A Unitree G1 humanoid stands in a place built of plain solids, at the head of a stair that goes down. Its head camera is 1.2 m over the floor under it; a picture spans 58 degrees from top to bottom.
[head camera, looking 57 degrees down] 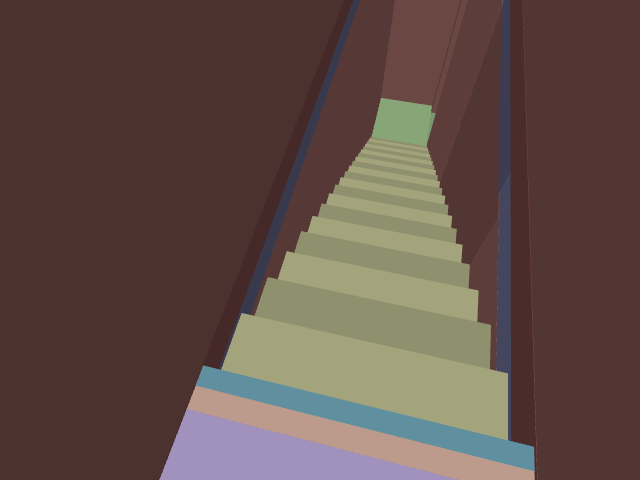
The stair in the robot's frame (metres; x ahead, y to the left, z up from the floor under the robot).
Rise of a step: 0.18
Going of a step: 0.24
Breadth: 0.89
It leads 13 degrees to the right of straight ahead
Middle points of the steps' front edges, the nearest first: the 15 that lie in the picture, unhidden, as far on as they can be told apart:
0.26 -0.11 0.00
0.50 -0.16 -0.18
0.73 -0.22 -0.36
0.97 -0.28 -0.54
1.20 -0.33 -0.72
1.44 -0.39 -0.90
1.67 -0.44 -1.08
1.91 -0.50 -1.26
2.14 -0.56 -1.45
2.38 -0.61 -1.63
2.61 -0.67 -1.81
2.85 -0.72 -1.99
3.08 -0.78 -2.17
3.32 -0.84 -2.35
3.55 -0.89 -2.53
